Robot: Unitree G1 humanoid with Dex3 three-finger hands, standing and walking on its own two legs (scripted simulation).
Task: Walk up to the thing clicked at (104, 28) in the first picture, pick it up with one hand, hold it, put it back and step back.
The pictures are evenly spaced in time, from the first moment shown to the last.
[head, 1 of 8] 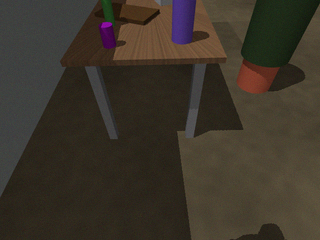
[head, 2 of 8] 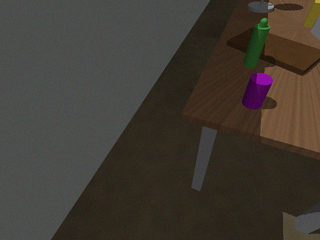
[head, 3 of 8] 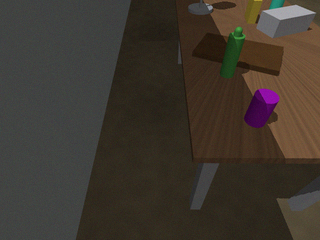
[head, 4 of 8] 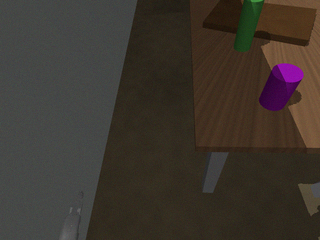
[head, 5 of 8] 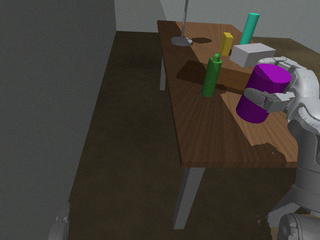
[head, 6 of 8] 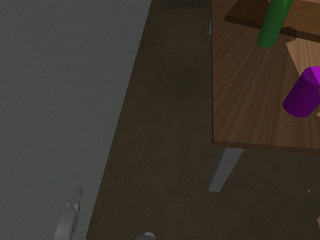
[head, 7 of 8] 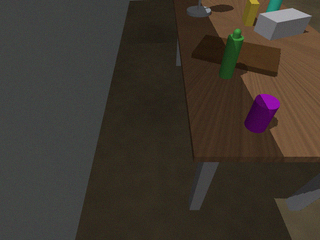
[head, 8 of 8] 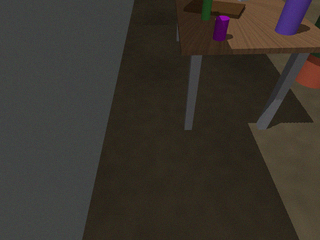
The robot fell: no
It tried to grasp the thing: yes
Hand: right
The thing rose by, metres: 0.23
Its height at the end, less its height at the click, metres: +0.00
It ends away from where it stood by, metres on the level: 0.03
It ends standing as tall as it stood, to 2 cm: yes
